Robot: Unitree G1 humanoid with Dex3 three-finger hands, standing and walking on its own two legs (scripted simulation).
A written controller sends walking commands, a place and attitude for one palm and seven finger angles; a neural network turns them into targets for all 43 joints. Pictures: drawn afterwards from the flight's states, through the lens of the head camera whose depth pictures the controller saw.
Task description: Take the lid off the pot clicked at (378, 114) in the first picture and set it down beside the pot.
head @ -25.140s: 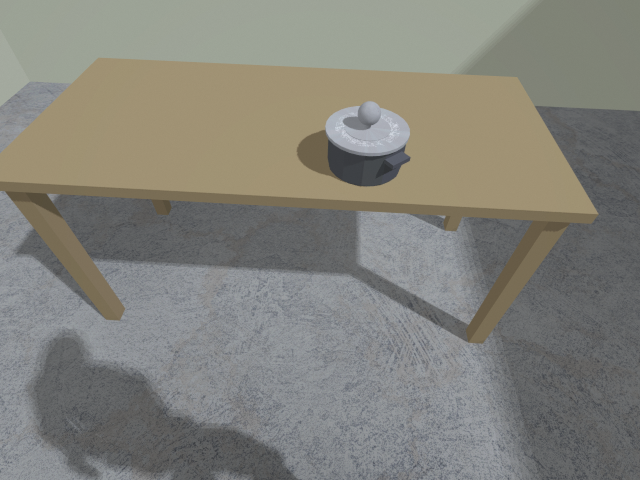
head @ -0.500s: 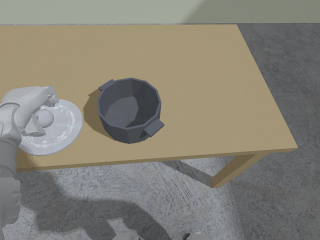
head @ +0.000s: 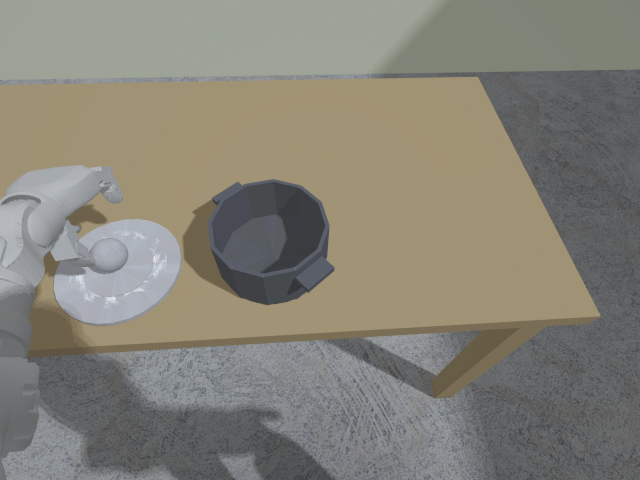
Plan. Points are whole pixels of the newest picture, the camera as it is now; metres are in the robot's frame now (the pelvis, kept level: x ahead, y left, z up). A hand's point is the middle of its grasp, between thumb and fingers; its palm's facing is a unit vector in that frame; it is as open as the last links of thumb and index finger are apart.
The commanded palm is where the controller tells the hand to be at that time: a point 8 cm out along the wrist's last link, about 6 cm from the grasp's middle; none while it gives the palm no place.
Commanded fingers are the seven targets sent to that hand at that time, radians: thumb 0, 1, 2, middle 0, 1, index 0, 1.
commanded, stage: raise the empty hand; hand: left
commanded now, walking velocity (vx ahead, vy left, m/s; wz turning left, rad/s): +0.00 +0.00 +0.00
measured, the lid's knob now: (109, 254) +0.44 +0.32 -0.04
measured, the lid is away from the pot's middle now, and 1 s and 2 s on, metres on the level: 0.24 0.24 0.24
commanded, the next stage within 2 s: draw the hand back to the body in 0.64 s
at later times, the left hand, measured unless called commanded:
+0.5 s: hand (56, 199) +0.42 +0.31 +0.11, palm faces -0.38 -0.09 -0.92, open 11.0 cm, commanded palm +0.43 +0.31 +0.17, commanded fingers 0.00 0.02 0.58 -0.33 -0.90 -0.33 -0.90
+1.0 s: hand (49, 208) +0.40 +0.31 +0.11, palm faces -0.37 -0.10 -0.92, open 11.0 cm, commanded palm +0.39 +0.30 +0.18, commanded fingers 0.00 0.02 0.58 -0.33 -0.90 -0.33 -0.90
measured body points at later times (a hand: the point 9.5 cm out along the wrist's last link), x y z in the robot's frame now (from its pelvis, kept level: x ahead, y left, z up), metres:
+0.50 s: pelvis +0.01 -0.01 +0.01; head +0.07 -0.02 +0.46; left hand +0.44 +0.31 +0.16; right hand +0.09 -0.29 -0.11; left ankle +0.00 +0.09 -0.72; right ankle +0.00 -0.19 -0.72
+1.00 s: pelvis +0.01 -0.02 +0.01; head +0.07 -0.03 +0.46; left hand +0.42 +0.31 +0.17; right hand +0.11 -0.29 -0.11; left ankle +0.00 +0.09 -0.72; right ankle +0.00 -0.20 -0.72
